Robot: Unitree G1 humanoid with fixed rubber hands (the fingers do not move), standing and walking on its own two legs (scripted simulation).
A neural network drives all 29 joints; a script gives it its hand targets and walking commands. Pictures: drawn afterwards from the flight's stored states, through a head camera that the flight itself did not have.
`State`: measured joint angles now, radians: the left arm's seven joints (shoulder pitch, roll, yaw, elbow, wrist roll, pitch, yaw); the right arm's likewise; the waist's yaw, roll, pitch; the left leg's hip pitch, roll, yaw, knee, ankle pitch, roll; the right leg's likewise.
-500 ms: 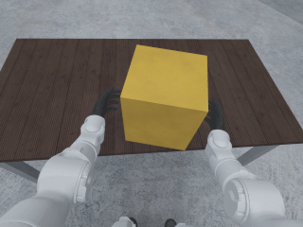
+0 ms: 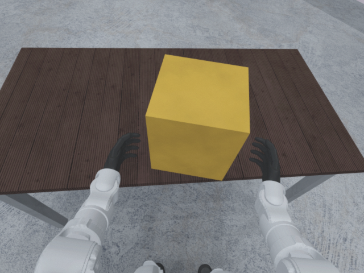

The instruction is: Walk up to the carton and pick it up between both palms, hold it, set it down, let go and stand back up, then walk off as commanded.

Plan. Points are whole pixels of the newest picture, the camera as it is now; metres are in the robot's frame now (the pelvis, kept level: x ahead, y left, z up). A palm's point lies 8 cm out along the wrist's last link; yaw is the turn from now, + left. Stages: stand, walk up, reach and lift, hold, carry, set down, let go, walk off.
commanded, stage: set down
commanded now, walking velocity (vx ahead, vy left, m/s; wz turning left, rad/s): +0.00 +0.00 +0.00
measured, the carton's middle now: (195, 122) +0.48 -0.03 -0.01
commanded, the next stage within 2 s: none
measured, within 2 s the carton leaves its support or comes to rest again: neither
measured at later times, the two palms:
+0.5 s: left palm (99, 185) +0.30 +0.19 -0.01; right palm (281, 191) +0.27 -0.20 +0.02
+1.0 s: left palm (86, 216) +0.24 +0.21 -0.02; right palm (290, 222) +0.21 -0.21 +0.01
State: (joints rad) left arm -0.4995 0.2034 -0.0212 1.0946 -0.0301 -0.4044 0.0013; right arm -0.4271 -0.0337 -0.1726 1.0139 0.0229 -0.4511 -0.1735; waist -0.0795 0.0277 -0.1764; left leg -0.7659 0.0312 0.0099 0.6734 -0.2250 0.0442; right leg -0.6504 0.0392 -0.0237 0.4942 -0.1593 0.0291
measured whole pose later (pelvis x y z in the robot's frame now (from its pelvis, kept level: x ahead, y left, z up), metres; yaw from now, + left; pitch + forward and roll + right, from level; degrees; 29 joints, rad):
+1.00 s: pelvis +0.02 -0.02 +0.01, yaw +3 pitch +1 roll -2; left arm 0.10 0.30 -0.02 0.61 -0.12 -0.28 -0.12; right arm 0.20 -0.03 0.03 0.46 0.07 -0.34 -0.19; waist -0.08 -0.03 -0.05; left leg -0.34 -0.01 0.01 0.56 -0.24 0.04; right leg -0.28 0.00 -0.02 0.49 -0.24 0.02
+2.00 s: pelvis +0.04 -0.04 +0.02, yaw +3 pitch +0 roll +0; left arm 0.22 0.30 0.01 0.58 -0.12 -0.06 -0.08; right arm 0.25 -0.03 0.03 0.54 0.07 -0.24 -0.10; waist -0.07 -0.03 -0.02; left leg -0.24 -0.01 0.01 0.48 -0.24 0.01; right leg -0.21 0.00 -0.02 0.49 -0.28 -0.01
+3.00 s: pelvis +0.04 -0.06 +0.02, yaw +2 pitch +0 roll +1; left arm 0.20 0.30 0.00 0.58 -0.12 0.12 0.00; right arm 0.23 -0.10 0.03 0.64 0.07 -0.16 0.00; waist -0.07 -0.02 -0.02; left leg -0.22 0.01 0.01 0.46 -0.23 -0.02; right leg -0.21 0.02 -0.02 0.49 -0.28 -0.03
